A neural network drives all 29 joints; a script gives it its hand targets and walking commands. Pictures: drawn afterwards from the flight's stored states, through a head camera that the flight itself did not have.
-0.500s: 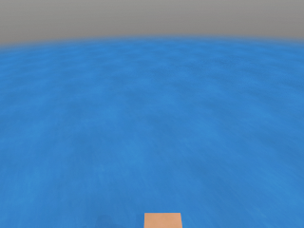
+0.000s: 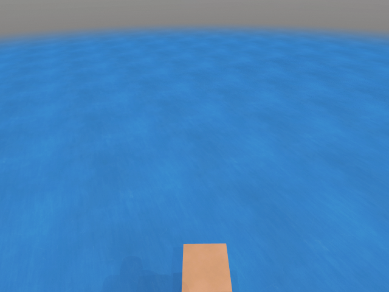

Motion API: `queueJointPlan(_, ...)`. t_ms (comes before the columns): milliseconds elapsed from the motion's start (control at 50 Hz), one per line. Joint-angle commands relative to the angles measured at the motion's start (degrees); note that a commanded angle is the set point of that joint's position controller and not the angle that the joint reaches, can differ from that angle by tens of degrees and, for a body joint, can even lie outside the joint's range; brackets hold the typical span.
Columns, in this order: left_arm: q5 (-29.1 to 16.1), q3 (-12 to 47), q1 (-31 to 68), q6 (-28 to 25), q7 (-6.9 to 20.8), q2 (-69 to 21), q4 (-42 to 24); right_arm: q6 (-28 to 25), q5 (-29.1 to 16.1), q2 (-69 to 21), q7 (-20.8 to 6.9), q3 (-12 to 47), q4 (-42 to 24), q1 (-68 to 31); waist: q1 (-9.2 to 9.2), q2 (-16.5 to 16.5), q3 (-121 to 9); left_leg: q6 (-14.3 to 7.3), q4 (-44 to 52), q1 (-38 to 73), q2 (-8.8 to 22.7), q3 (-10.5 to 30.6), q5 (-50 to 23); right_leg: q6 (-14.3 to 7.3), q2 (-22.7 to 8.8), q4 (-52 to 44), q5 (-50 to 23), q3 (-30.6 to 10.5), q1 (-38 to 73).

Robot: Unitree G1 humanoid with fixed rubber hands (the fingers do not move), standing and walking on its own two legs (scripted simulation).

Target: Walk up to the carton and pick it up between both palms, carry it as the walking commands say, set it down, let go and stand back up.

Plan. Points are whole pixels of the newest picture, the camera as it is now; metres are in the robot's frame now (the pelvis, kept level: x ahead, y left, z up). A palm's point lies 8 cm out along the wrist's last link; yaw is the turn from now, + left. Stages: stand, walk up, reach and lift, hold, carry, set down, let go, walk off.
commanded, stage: stand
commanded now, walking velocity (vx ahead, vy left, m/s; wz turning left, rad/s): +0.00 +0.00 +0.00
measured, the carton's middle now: (205, 280) +0.50 -0.02 -0.64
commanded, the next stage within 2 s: none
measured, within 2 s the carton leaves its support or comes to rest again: neither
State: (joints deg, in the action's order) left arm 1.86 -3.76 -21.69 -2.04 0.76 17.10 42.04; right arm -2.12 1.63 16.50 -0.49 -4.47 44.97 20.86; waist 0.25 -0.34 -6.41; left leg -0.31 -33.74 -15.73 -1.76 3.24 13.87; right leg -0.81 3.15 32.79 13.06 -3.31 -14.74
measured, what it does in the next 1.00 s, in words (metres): walks backwards: right foot, then left foot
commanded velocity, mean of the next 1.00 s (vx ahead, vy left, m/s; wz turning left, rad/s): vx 0.00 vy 0.00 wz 0.00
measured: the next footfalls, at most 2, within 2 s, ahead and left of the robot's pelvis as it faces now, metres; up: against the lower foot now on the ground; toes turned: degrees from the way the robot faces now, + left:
right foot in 0.64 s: -0.01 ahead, -0.10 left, +0.00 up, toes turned +0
left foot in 0.90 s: -0.14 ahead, +0.13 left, +0.00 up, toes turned +0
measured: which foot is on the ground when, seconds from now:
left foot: down 0.00-0.62, up 0.64-0.88, down 0.90-1.00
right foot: down 0.00-0.50, up 0.52-0.62, down 0.64-0.92, up 0.94-1.00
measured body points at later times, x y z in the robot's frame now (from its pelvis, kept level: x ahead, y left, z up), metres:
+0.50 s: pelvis -0.07 +0.00 +0.00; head -0.14 +0.00 +0.44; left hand +0.01 +0.30 -0.10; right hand +0.01 -0.29 -0.11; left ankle +0.06 +0.11 -0.72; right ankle +0.05 -0.11 -0.72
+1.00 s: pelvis -0.19 -0.02 -0.01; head -0.25 -0.02 +0.43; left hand -0.08 +0.29 -0.09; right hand -0.14 -0.33 -0.11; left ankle -0.18 +0.13 -0.73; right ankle -0.09 -0.11 -0.72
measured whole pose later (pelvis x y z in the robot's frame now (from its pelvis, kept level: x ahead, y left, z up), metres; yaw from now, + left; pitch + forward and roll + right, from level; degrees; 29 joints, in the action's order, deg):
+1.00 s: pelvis -0.19 -0.02 -0.01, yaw +0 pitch -6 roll +2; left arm 1.1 -6.0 -21.4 -0.3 -0.1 20.3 35.9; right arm 0.3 1.4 20.3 -0.2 -4.9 40.1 25.3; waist -1.4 1.9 -2.5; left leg 0.2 -39.2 -12.2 0.0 0.6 21.4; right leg -0.9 0.3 47.0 18.7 -0.9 -24.3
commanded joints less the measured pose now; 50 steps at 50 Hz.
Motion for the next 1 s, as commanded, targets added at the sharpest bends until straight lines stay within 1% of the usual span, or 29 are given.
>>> queueJointPlan(0,0.30,-2.90,4.31,-1.27,-0.30,10.63,-6.12,-1.14,0.26,10.16,0.21,-2.64,-6.78,-4.00,-0.55,-2.15,12.30,-2.06,11.28,-5.77,4.97,8.09,18.71,-1.45,-5.29,-9.30,19.00,-7.70,-9.33)
queueJointPlan(80,0.16,-2.54,4.26,-1.48,-0.10,10.57,-6.58,-1.24,-0.57,9.38,-0.30,-2.51,-6.64,-2.78,-0.08,4.12,10.52,-1.27,8.50,-4.27,3.77,6.23,15.33,-1.58,-5.89,-11.97,23.78,-8.96,-10.38)
queueJointPlan(120,0.16,-3.11,4.93,-0.82,0.07,11.55,-6.83,-1.10,-0.33,11.32,0.02,-3.03,-7.34,-2.69,-1.32,0.99,12.22,-1.63,8.66,-3.86,3.95,6.31,19.28,-2.20,-5.95,-12.93,27.60,-9.77,-14.29)
queueJointPlan(180,-0.01,-2.44,1.94,-0.82,-0.40,9.91,-5.85,-0.87,0.17,10.87,0.13,-2.68,-7.30,-5.18,1.34,-2.96,14.77,-2.89,12.49,-9.80,6.23,9.94,21.98,-1.35,-5.46,-8.09,17.59,-8.29,-9.61)
queueJointPlan(260,0.20,-3.69,0.28,-0.46,-0.29,12.54,-5.91,-0.14,-0.50,9.52,-0.51,-2.43,-6.93,-2.56,0.80,0.98,9.64,-2.04,9.10,-7.04,3.86,6.06,18.42,-2.14,-6.33,-10.32,23.60,-8.98,-9.50)
queueJointPlan(320,0.04,-3.51,1.13,-0.19,-0.45,11.16,-6.57,-0.20,-0.17,11.07,-0.30,-3.04,-6.96,-1.23,0.09,-1.93,11.34,-2.25,10.55,-7.38,4.61,7.50,24.10,-1.70,-5.71,-10.08,26.77,-8.72,-13.21)
queueJointPlan(400,0.31,-3.53,0.70,0.52,-0.14,11.30,-6.58,0.40,-0.11,11.19,-0.52,-3.05,-6.58,-0.67,-0.62,-1.18,8.21,-2.82,8.23,-6.23,3.21,4.89,19.33,-1.90,-3.64,-7.15,22.52,-5.07,-12.29)
queueJointPlan(420,0.31,-3.48,0.81,0.45,-0.11,10.16,-7.11,0.30,-0.04,11.03,-0.47,-2.95,-8.07,-2.78,-0.01,0.59,7.49,-3.28,8.94,-5.36,5.09,7.13,20.78,-1.67,-4.27,-6.83,21.61,-5.28,-12.45)
queueJointPlan(440,-0.25,-3.31,-0.37,0.94,0.06,9.66,-6.59,0.51,-0.23,12.66,-0.05,-3.66,-7.86,-1.49,-0.68,-3.60,8.38,-3.47,15.73,-8.90,7.92,10.23,29.51,-1.26,-2.27,-0.77,20.51,-2.09,-11.84)
queueJointPlan(460,0.15,-3.44,-3.14,1.39,0.48,8.71,-5.27,0.50,0.01,15.07,0.26,-4.18,-7.71,-1.49,0.06,-10.24,5.91,-3.97,20.93,-14.68,10.51,11.77,30.97,-1.47,0.42,11.93,13.83,3.19,-3.16)
queueJointPlan(500,0.70,-4.32,-13.05,2.58,0.34,9.32,-4.29,1.13,1.08,15.21,1.55,-4.24,-10.77,-10.66,6.95,-13.50,4.53,-5.71,26.35,-31.14,14.42,13.97,38.56,-0.60,0.65,32.46,12.65,6.09,10.38)
queueJointPlan(540,1.00,-4.46,-18.98,3.40,0.15,7.99,-3.44,1.90,0.11,15.75,2.42,-4.61,-12.94,-20.13,13.31,-13.91,8.43,-0.79,23.32,-44.66,12.00,7.40,38.90,-3.34,-3.85,28.76,13.39,2.67,21.06)
queueJointPlan(560,0.80,-3.91,-18.60,3.47,-0.39,6.44,-3.75,2.30,-0.87,12.86,2.88,-4.50,-12.87,-19.08,12.56,-4.87,12.79,0.39,11.66,-42.40,8.97,3.34,33.46,-4.10,-5.21,16.82,17.58,-2.57,15.87)
queueJointPlan(580,1.38,-3.17,-12.64,2.90,-0.45,7.58,-5.06,2.71,-2.00,9.20,2.82,-2.97,-11.61,-13.78,8.60,9.97,19.93,0.44,-7.05,-32.31,3.60,-0.02,25.70,-5.46,-8.73,-5.87,34.06,-13.07,-0.24)
queueJointPlan(600,2.13,-3.26,-6.48,2.62,-0.88,11.48,-7.43,3.10,-2.17,7.00,2.73,-2.54,-9.83,-4.73,3.15,22.82,21.93,2.21,-25.12,-26.97,-0.01,-1.63,20.00,-5.59,-17.40,-19.69,49.75,-31.89,-15.51)
queueJointPlan(620,1.19,-2.35,0.74,2.11,-1.08,11.52,-11.02,2.76,-1.12,7.48,2.80,-2.27,-9.70,-0.21,-2.00,14.19,24.08,1.62,-28.31,-17.69,2.74,2.31,12.23,-6.85,-19.23,-22.18,49.66,-33.35,-24.57)
queueJointPlan(640,1.48,-3.88,2.55,2.09,-1.46,14.72,-12.79,2.78,-0.47,7.04,1.95,-2.83,-9.07,3.93,-4.53,10.47,17.41,1.00,-31.33,-10.43,0.95,-0.86,11.99,-9.55,-16.79,-25.18,50.97,-28.36,-25.25)
queueJointPlan(680,1.07,-5.96,11.74,0.47,-2.56,16.03,-12.85,3.66,-0.12,12.59,1.87,-4.24,-12.24,-0.89,-5.65,13.74,16.22,0.24,-45.20,1.46,2.61,3.36,9.62,-11.79,-17.17,-26.29,45.90,-27.76,-41.13)
queueJointPlan(700,0.71,-5.27,13.86,0.49,-2.13,16.17,-12.97,3.96,-0.90,13.34,1.47,-5.01,-11.72,1.77,-6.92,13.78,14.77,0.13,-39.92,3.81,4.31,4.52,9.83,-10.39,-15.32,-23.08,43.01,-23.74,-38.58)
queueJointPlan(740,0.86,-5.44,11.75,1.07,-2.51,15.30,-12.94,4.40,-0.71,13.33,0.57,-4.78,-12.17,1.30,-5.27,11.41,16.95,0.17,-32.56,-1.60,2.86,-0.41,13.86,-7.68,-14.18,-21.64,42.21,-18.66,-29.94)
queueJointPlan(780,0.89,-5.78,4.95,1.61,-3.04,14.94,-10.89,3.89,-0.83,13.62,0.29,-4.20,-11.60,0.35,-1.84,8.68,18.39,-1.50,-13.33,-4.01,3.41,-2.16,20.01,-6.80,-15.02,-19.97,43.13,-20.40,-21.17)
queueJointPlan(820,0.52,-6.19,-1.37,2.31,-2.78,15.17,-9.44,3.26,-1.06,12.46,0.88,-3.93,-8.94,5.96,-0.81,5.45,17.05,-3.51,1.90,3.31,0.85,-6.40,20.81,-4.47,-14.09,-15.41,38.93,-14.06,-18.55)
queueJointPlan(840,0.04,-5.57,-2.59,2.19,-2.98,12.68,-8.85,3.33,-0.83,11.75,0.93,-3.69,-8.67,5.70,-0.41,-1.56,19.04,-3.87,5.64,3.12,1.72,-2.53,21.50,-2.65,-11.28,-7.59,34.77,-10.26,-19.57)
queueJointPlan(860,-0.72,-4.74,-4.47,2.11,-2.63,9.77,-8.76,2.57,-0.69,11.53,0.40,-3.10,-9.80,5.47,0.49,-7.15,18.40,-5.37,10.61,-0.41,6.32,10.21,28.56,-0.23,-7.28,-0.16,24.38,-6.23,-18.52)
queueJointPlan(880,-1.29,-4.88,-4.94,1.10,-2.19,9.89,-10.26,1.60,-0.68,13.25,0.10,-2.90,-12.36,1.15,2.81,-10.91,16.57,-8.86,19.75,-6.35,16.70,23.69,35.96,1.13,-4.21,10.00,12.95,-1.06,-15.70)
queueJointPlan(900,-1.17,-5.48,-3.73,0.89,-1.61,10.86,-9.38,0.99,-0.36,15.90,0.28,-3.59,-12.85,-4.36,2.86,-11.92,19.27,-11.45,22.74,-17.01,18.63,24.60,37.15,1.02,-4.35,15.27,10.78,-0.42,-10.43)
queueJointPlan(920,-0.79,-6.17,-1.33,0.68,-1.16,14.05,-10.36,-0.35,0.24,14.56,0.50,-3.14,-14.05,-8.92,4.29,-8.88,17.70,-11.37,22.22,-27.67,17.25,21.94,33.06,0.97,-5.15,22.97,4.48,-1.08,0.85)
queueJointPlan(960,-0.95,-5.46,-3.76,0.43,-0.09,11.25,-9.92,-1.38,0.22,12.64,1.25,-2.13,-13.26,-12.58,8.43,-4.92,12.19,-4.99,16.05,-31.11,11.27,11.11,27.48,-1.23,-6.42,16.82,3.96,-1.90,12.39)
queueJointPlan(980,-0.91,-4.64,-3.32,0.73,0.17,9.77,-10.12,-0.75,0.07,13.25,1.52,-1.74,-13.78,-13.95,6.87,-8.45,13.18,-4.23,14.14,-26.55,9.50,6.56,28.62,-1.09,-4.71,11.37,4.65,1.64,9.21)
